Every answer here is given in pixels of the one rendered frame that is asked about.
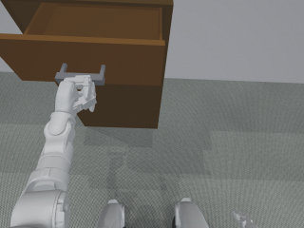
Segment robot thigh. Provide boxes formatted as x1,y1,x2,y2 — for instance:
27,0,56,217
175,201,209,228
95,202,125,228

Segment handle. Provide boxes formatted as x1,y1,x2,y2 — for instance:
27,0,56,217
54,63,105,86

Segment right robot hand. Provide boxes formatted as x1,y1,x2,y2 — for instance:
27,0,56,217
232,209,258,228

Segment right robot thigh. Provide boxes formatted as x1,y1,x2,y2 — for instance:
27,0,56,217
175,201,209,228

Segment cabinet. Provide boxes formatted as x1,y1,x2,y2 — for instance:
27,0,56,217
0,0,174,129

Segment drawer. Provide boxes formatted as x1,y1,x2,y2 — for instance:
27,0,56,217
0,2,165,86

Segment robot left forearm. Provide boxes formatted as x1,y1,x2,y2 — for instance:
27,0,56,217
10,111,76,227

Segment left robot upper arm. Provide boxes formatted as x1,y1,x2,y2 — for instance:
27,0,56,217
8,189,70,228

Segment left robot thigh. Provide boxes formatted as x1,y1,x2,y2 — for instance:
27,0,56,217
95,202,125,228

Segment left robot hand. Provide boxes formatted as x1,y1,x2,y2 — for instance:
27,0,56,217
55,75,97,118

